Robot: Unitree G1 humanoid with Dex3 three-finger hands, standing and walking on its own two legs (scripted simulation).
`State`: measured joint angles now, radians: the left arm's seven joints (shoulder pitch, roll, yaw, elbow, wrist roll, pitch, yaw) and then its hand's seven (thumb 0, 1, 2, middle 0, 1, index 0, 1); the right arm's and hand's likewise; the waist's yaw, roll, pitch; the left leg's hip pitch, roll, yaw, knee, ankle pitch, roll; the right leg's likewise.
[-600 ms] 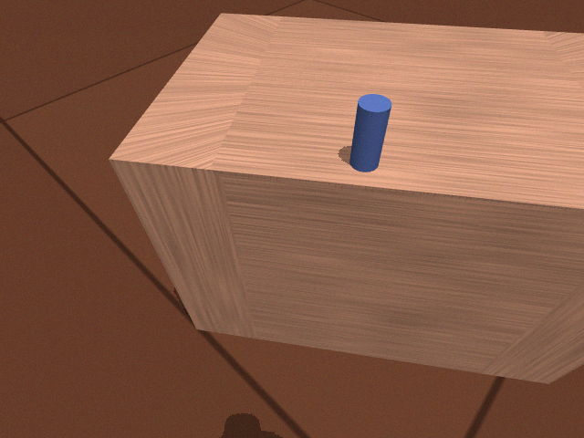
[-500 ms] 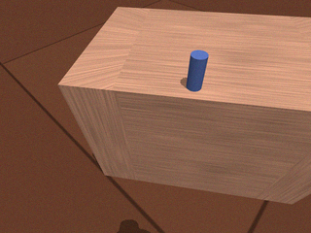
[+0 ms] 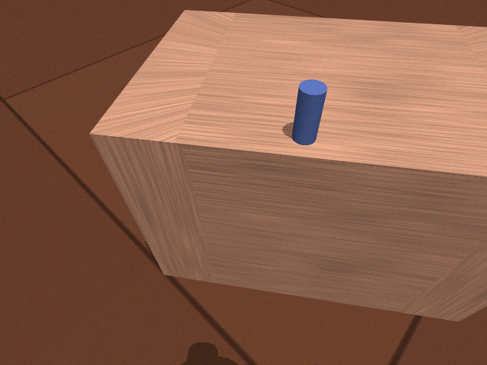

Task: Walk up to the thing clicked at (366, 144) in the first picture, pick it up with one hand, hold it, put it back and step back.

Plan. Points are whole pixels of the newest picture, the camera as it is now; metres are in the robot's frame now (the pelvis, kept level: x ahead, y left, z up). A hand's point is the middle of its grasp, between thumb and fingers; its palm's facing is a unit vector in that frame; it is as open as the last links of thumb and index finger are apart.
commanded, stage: stand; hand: right
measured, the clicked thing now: (308, 114) +0.58 -0.12 +0.08
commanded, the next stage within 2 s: walk up in 0.52 s
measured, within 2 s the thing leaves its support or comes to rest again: neither
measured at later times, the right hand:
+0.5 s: hand out of the picture +0.08 -0.25 -0.16, palm faces -0.02 +0.94 -0.34, open 7.4 cm
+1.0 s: hand out of the picture +0.13 -0.16 -0.16, palm faces +0.06 +0.93 -0.35, open 7.4 cm
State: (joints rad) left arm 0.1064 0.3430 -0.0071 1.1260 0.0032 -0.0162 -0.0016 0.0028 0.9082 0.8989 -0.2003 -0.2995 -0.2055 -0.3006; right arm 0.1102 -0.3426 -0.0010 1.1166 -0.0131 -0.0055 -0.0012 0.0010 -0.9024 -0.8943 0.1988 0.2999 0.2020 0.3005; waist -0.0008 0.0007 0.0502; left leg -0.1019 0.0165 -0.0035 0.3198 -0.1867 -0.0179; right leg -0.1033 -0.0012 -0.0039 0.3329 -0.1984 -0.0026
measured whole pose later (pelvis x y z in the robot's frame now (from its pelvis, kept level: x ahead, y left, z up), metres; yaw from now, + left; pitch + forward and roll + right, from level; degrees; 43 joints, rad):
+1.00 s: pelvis +0.09 +0.12 -0.03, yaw -4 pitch -3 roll +0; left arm 0.32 0.48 0.06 0.96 0.00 -0.05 0.03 0.01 0.91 0.90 -0.20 -0.30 -0.20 -0.30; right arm 0.28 -0.38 -0.10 0.83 -0.05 0.02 0.09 0.00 -0.90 -0.89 0.20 0.30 0.20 0.30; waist -0.03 -0.02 0.10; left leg -0.30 0.04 0.06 0.65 -0.31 0.01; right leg -0.41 -0.03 0.04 1.11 -0.48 -0.04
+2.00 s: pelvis +0.19 +0.17 -0.02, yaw -12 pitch -3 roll +0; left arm 0.10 0.37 0.00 1.04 0.00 0.00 -0.02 0.00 0.91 0.90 -0.20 -0.30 -0.21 -0.30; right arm 0.10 -0.37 -0.01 1.02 0.00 -0.01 0.00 0.00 -0.90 -0.89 0.20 0.30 0.20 0.30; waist 0.00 0.00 0.08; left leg -0.19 0.06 0.06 0.54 -0.29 -0.03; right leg -0.23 0.00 0.05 0.56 -0.28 0.01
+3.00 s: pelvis +0.20 +0.17 +0.00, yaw -11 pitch -2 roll +0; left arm 0.09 0.36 -0.01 1.14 0.00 -0.02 0.00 0.00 0.91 0.90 -0.20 -0.30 -0.21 -0.30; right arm 0.09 -0.35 -0.01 1.14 -0.02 -0.01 0.01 0.00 -0.90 -0.89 0.20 0.30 0.20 0.30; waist -0.01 0.00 0.05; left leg -0.09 0.04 0.07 0.31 -0.19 -0.02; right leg -0.13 -0.02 0.04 0.34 -0.18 0.02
